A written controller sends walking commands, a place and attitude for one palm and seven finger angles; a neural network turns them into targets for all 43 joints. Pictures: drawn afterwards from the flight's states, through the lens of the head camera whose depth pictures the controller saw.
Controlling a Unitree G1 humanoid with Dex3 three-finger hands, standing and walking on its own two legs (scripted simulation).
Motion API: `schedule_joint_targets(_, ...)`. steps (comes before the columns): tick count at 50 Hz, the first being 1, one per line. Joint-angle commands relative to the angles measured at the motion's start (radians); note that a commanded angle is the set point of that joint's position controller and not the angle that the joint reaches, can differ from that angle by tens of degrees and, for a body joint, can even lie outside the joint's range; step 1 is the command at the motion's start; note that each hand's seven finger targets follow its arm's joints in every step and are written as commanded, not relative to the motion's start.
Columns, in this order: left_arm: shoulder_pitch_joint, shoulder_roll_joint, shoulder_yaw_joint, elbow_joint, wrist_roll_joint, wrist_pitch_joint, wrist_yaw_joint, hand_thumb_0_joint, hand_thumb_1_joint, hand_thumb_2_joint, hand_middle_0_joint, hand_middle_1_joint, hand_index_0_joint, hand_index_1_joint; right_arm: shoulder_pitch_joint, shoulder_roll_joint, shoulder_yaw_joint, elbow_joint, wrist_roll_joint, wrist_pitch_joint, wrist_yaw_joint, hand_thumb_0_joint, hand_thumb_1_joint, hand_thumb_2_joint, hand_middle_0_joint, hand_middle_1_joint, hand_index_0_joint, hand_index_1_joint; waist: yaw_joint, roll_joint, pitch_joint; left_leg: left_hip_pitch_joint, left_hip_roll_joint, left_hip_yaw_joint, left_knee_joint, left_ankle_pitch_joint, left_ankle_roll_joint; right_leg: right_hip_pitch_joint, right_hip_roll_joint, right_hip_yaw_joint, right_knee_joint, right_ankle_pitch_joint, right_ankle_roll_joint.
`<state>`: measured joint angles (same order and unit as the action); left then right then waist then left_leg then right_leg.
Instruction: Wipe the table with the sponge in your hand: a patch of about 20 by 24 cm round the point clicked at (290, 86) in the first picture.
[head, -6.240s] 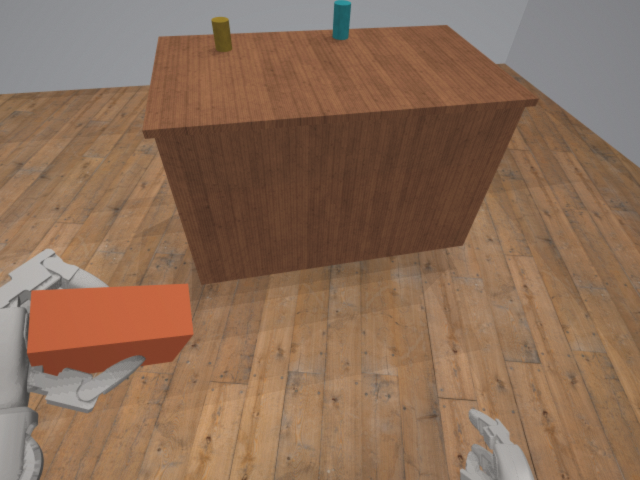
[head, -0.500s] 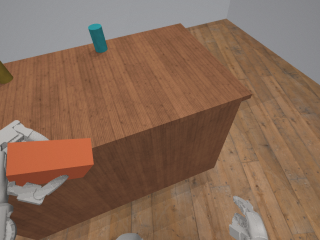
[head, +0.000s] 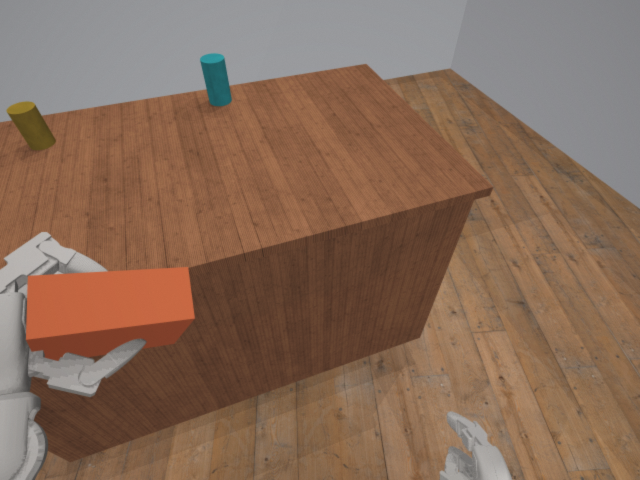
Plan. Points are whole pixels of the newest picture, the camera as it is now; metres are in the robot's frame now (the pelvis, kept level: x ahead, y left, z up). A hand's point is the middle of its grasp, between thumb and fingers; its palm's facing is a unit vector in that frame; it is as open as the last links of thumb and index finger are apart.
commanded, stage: come to a stop and stand still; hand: left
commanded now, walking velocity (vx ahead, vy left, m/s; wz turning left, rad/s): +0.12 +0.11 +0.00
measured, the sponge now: (137, 313) +0.23 +0.20 +0.15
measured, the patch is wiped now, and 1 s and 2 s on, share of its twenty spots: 0.00 0.00 0.00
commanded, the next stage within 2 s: look again from close up in 0.22 s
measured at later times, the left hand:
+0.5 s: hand (40, 297) +0.23 +0.28 +0.18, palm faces +0.44 -0.82 -0.36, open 9.6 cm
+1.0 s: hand (40, 290) +0.25 +0.30 +0.16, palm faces +0.38 -0.86 -0.36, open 9.6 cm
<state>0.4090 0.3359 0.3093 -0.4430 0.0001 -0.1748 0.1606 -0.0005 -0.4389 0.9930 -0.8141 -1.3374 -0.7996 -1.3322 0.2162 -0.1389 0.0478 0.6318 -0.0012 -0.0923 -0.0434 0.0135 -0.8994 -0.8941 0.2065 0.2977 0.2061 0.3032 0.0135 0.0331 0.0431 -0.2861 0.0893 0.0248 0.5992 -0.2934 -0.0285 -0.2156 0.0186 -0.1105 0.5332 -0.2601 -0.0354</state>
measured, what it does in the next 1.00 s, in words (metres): steps on the spot: left foot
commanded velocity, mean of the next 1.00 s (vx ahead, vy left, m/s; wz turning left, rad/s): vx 0.11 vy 0.07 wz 0.00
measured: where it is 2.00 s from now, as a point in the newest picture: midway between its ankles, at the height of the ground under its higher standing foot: outside the picture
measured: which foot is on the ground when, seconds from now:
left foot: up 0.00-0.22, down 0.24-1.00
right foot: down 0.00-0.98, up 1.00-1.00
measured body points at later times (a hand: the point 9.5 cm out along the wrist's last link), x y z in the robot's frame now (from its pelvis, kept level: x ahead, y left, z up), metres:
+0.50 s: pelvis -0.02 +0.02 +0.00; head +0.00 +0.03 +0.45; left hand +0.20 +0.32 +0.20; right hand +0.16 -0.21 -0.07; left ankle +0.02 +0.12 -0.73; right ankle +0.01 -0.10 -0.73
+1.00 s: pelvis +0.02 +0.06 -0.01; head +0.04 +0.08 +0.44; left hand +0.22 +0.35 +0.18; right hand +0.20 -0.18 -0.07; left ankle +0.02 +0.12 -0.73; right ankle +0.01 -0.09 -0.72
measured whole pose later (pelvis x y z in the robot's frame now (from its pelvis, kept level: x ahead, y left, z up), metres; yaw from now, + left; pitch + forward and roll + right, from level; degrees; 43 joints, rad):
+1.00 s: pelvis +0.02 +0.06 -0.01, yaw -1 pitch -1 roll -1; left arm 0.39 0.36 0.36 -0.45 -0.02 -0.23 0.10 0.00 -0.44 1.00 -0.81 -1.34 -0.80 -1.33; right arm 0.21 -0.22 0.01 0.57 0.00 -0.13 -0.02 0.01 -0.90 -0.89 0.21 0.30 0.20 0.30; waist 0.02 -0.04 0.04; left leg -0.26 -0.03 0.11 0.64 -0.37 0.08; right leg -0.28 -0.04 -0.02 0.70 -0.36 -0.01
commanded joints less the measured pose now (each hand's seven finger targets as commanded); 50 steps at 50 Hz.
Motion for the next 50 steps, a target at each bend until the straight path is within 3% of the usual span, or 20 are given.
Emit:
schedule_joint_targets(1, -0.031, 0.223, 0.162, -0.226, -0.04, -0.056, 0.021, 0.0, 0.1, 1.3, -1.2, -1.6, -1.2, -1.6, -0.111, -0.14, -0.072, -0.162, 0.001, -0.027, -0.013, 0.0, -0.9, -0.9, 0.2, 0.3, 0.2, 0.3, -0.002, -0.189, -0.066, -0.207, -0.056, -0.01, 0.315, -0.152, 0.014, 0.053, -0.361, 0.473, -0.307, -0.083, -0.147)
schedule_joint_targets(3, -0.019, 0.226, 0.181, -0.259, -0.042, -0.074, 0.022, 0.0, 0.1, 1.3, -1.2, -1.6, -1.2, -1.6, -0.12, -0.125, -0.053, -0.16, 0.002, -0.018, -0.011, 0.0, -0.9, -0.9, 0.2, 0.3, 0.2, 0.3, -0.01, -0.112, -0.099, -0.199, -0.034, -0.023, 0.275, -0.133, 0.007, 0.102, -0.343, 0.338, -0.246, 0.161, -0.142)
schedule_joint_targets(5, 0.046, 0.221, 0.194, -0.231, -0.04, -0.082, 0.022, 0.0, 0.1, 1.3, -1.2, -1.6, -1.2, -1.6, -0.124, -0.122, -0.051, -0.166, 0.0, -0.011, -0.021, 0.0, -0.9, -0.9, 0.2, 0.3, 0.2, 0.3, -0.001, -0.159, -0.108, -0.14, -0.044, 0.022, 0.164, -0.097, 0.011, 0.109, -0.296, 0.26, -0.222, 0.273, -0.113)
schedule_joint_targets(10, 0.033, 0.197, 0.163, -0.27, -0.039, -0.081, 0.026, 0.0, 0.1, 1.3, -1.2, -1.6, -1.2, -1.6, -0.088, -0.151, -0.078, -0.183, 0.0, -0.011, -0.03, 0.0, -0.9, -0.9, 0.2, 0.3, 0.2, 0.3, -0.012, -0.095, -0.141, 0.109, -0.06, 0.059, -0.179, 0.062, 0.03, 0.045, -0.225, 0.216, -0.143, 0.089, -0.046)
schedule_joint_targets(14, -0.006, 0.182, 0.13, -0.292, -0.029, -0.091, 0.019, 0.0, 0.1, 1.3, -1.2, -1.6, -1.2, -1.6, -0.087, -0.178, -0.081, -0.187, 0.002, -0.021, -0.035, 0.0, -0.9, -0.9, 0.2, 0.3, 0.2, 0.3, -0.009, 0.211, -0.099, 0.113, 0.203, -0.25, -0.331, 0.155, 0.142, -0.094, -0.048, 0.068, 0.118, -0.168, 0.046)
schedule_joint_targets(15, -0.031, 0.186, 0.123, -0.289, -0.021, -0.093, 0.019, 0.0, 0.1, 1.3, -1.2, -1.6, -1.2, -1.6, -0.096, -0.175, -0.078, -0.183, -0.004, -0.029, -0.036, 0.0, -0.9, -0.9, 0.2, 0.3, 0.2, 0.3, -0.01, 0.209, -0.063, 0.05, 0.232, -0.28, -0.367, 0.146, 0.166, -0.093, -0.052, 0.074, 0.198, -0.217, 0.047)
schedule_joint_targets(16, -0.884, 0.895, 0.706, -0.254, 0.079, -0.182, 0.01, 0.0, 0.1, 1.3, -1.2, -1.6, -1.2, -1.6, 0.059, -0.209, -0.151, -0.1, -0.052, -0.115, -0.015, 0.0, -0.9, -0.9, 0.2, 0.3, 0.2, 0.3, 0.074, 0.008, -0.04, -0.172, 0.144, 0.051, -0.06, 0.152, 0.15, -0.05, -0.173, 0.199, -0.001, -0.027, 0.005)
schedule_joint_targets(17, -0.392, 0.335, 0.24, 0.133, 0.018, -0.13, -0.048, 0.0, 0.1, 1.3, -1.2, -1.6, -1.2, -1.6, -0.009, -0.117, -0.087, -0.141, -0.009, -0.105, 0.005, 0.0, -0.9, -0.9, 0.2, 0.3, 0.2, 0.3, 0.008, -0.06, -0.107, -0.017, -0.069, 0.002, 0.115, 0.172, 0.056, -0.077, -0.188, 0.367, -0.122, 0.226, -0.064)
schedule_joint_targets(18, -0.389, 0.269, 0.199, 0.059, -0.021, -0.127, -0.06, 0.0, 0.1, 1.3, -1.2, -1.6, -1.2, -1.6, -0.027, -0.156, -0.09, -0.179, 0.013, -0.119, 0.021, 0.0, -0.9, -0.9, 0.2, 0.3, 0.2, 0.3, 0.004, 0.014, -0.202, 0.037, -0.099, 0.016, 0.051, 0.129, 0.034, 0.029, -0.236, 0.425, -0.111, 0.419, -0.1)
schedule_joint_targets(19, -0.423, 0.21, 0.133, 0.001, -0.027, -0.145, -0.063, 0.0, 0.1, 1.3, -1.2, -1.6, -1.2, -1.6, -0.031, -0.144, -0.088, -0.189, 0.026, -0.137, 0.026, 0.0, -0.9, -0.9, 0.2, 0.3, 0.2, 0.3, -0.006, -0.014, -0.158, 0.061, -0.08, 0.052, -0.036, 0.061, 0.024, 0.016, -0.218, 0.351, -0.099, 0.401, -0.083)
schedule_joint_targets(20, -0.252, 0.158, 0.105, -0.045, -0.038, -0.138, -0.06, 0.0, 0.1, 1.3, -1.2, -1.6, -1.2, -1.6, -0.037, -0.168, -0.104, -0.19, 0.029, -0.131, 0.034, 0.0, -0.9, -0.9, 0.2, 0.3, 0.2, 0.3, 0.001, -0.007, -0.142, 0.103, -0.075, 0.042, -0.083, 0.075, 0.038, 0.013, -0.174, 0.29, -0.108, 0.274, -0.05)
schedule_joint_targets(23, -0.059, 0.166, 0.117, -0.222, -0.043, -0.126, -0.055, 0.0, 0.1, 1.3, -1.2, -1.6, -1.2, -1.6, -0.101, -0.184, -0.093, -0.224, 0.02, -0.127, 0.055, 0.0, -0.9, -0.9, 0.2, 0.3, 0.2, 0.3, 0.02, 0.052, -0.138, 0.124, -0.009, -0.02, -0.166, 0.191, 0.056, 0.001, -0.081, 0.176, -0.095, 0.108, -0.004)
schedule_joint_targets(26, -0.044, 0.209, 0.183, -0.229, -0.041, -0.12, -0.046, 0.0, 0.1, 1.3, -1.2, -1.6, -1.2, -1.6, -0.112, -0.185, -0.077, -0.242, 0.015, -0.12, 0.046, 0.0, -0.9, -0.9, 0.2, 0.3, 0.2, 0.3, 0.026, 0.033, -0.132, 0.014, 0.034, -0.05, -0.259, 0.076, 0.062, 0.058, -0.036, 0.099, -0.05, 0.056, 0.017)
schedule_joint_targets(28, -0.077, 0.279, 0.265, -0.229, -0.046, -0.12, -0.036, 0.0, 0.1, 1.3, -1.2, -1.6, -1.2, -1.6, -0.111, -0.185, -0.07, -0.248, 0.006, -0.112, 0.028, 0.0, -0.9, -0.9, 0.2, 0.3, 0.2, 0.3, 0.025, 0.041, -0.111, -0.004, 0.031, -0.05, -0.3, -0.01, 0.057, 0.052, -0.025, 0.092, -0.061, 0.02, 0.019)
schedule_joint_targets(33, -0.168, 0.22, 0.206, -0.208, -0.049, -0.121, -0.042, 0.0, 0.1, 1.3, -1.2, -1.6, -1.2, -1.6, -0.109, -0.166, -0.054, -0.245, -0.003, -0.111, 0.006, 0.0, -0.9, -0.9, 0.2, 0.3, 0.2, 0.3, 0.014, 0.057, -0.105, 0.031, 0.008, -0.018, -0.288, -0.067, 0.057, 0.041, -0.033, 0.125, -0.136, 0.029, 0.014)
schedule_joint_targets(37, -0.186, 0.147, 0.095, -0.179, -0.035, -0.107, -0.049, 0.0, 0.1, 1.3, -1.2, -1.6, -1.2, -1.6, -0.09, -0.184, -0.069, -0.229, -0.011, -0.111, 0.008, 0.0, -0.9, -0.9, 0.2, 0.3, 0.2, 0.3, 0.002, 0.013, -0.087, 0.011, -0.044, 0.002, -0.22, -0.266, 0.073, -0.027, -0.062, 0.196, -0.206, -0.241, -0.012)
schedule_joint_targets(44, -0.185, 0.199, 0.139, -0.213, -0.035, -0.112, -0.033, 0.0, 0.1, 1.3, -1.2, -1.6, -1.2, -1.6, -0.083, -0.188, -0.076, -0.217, -0.004, -0.092, 0.011, 0.0, -0.9, -0.9, 0.2, 0.3, 0.2, 0.3, -0.005, -0.063, -0.078, 0.001, -0.083, -0.004, -0.03, -0.098, 0.076, -0.065, -0.163, 0.297, -0.156, -0.222, -0.073)
schedule_joint_targets(46, -0.18, 0.203, 0.157, -0.24, -0.042, -0.122, -0.036, 0.0, 0.1, 1.3, -1.2, -1.6, -1.2, -1.6, -0.081, -0.194, -0.079, -0.221, 0.004, -0.086, 0.014, 0.0, -0.9, -0.9, 0.2, 0.3, 0.2, 0.3, -0.014, 0.033, -0.069, 0.062, -0.045, -0.072, -0.114, -0.046, 0.092, -0.116, -0.101, 0.2, -0.01, -0.125, -0.046)
schedule_joint_targets(48, -0.175, 0.245, 0.204, -0.298, -0.046, -0.138, -0.034, 0.0, 0.1, 1.3, -1.2, -1.6, -1.2, -1.6, -0.081, -0.196, -0.079, -0.231, 0.007, -0.094, 0.012, 0.0, -0.9, -0.9, 0.2, 0.3, 0.2, 0.3, -0.017, 0.242, -0.097, 0.219, 0.086, -0.265, -0.253, 0.146, 0.125, -0.244, -0.008, 0.02, 0.271, -0.034, 0.02)
schedule_joint_targets(50, -0.142, 0.219, 0.183, -0.309, -0.045, -0.147, -0.037, 0.0, 0.1, 1.3, -1.2, -1.6, -1.2, -1.6, -0.052, -0.185, -0.084, -0.226, -0.01, -0.104, 0.025, 0.0, -0.9, -0.9, 0.2, 0.3, 0.2, 0.3, -0.024, 0.198, -0.126, 0.39, 0.152, -0.306, -0.213, 0.548, 0.163, -0.374, -0.024, 0.028, 0.331, -0.258, 0.013)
